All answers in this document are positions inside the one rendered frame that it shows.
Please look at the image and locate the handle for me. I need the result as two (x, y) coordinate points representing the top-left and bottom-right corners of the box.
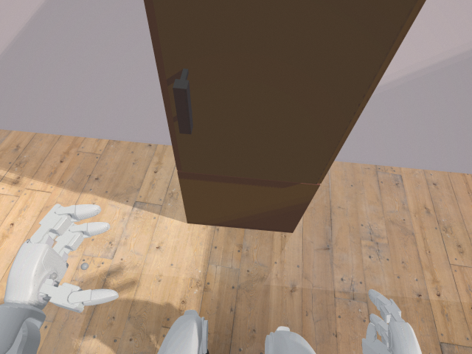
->
(173, 69), (193, 134)

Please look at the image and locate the left robot thigh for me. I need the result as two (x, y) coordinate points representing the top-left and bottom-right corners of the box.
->
(157, 315), (208, 354)

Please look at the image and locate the right robot hand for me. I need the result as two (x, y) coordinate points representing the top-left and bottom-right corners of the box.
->
(362, 289), (422, 354)

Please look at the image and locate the cupboard door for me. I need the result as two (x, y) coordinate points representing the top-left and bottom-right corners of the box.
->
(153, 0), (418, 184)

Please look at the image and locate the right robot thigh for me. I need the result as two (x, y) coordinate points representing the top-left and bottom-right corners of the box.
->
(265, 330), (316, 354)

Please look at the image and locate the left robot hand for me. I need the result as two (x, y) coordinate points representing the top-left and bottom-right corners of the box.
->
(4, 204), (119, 313)

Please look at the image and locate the robot thigh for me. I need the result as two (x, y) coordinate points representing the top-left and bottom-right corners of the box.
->
(157, 315), (208, 354)
(265, 330), (316, 354)

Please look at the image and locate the left robot forearm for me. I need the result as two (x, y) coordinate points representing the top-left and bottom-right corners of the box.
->
(0, 303), (46, 354)

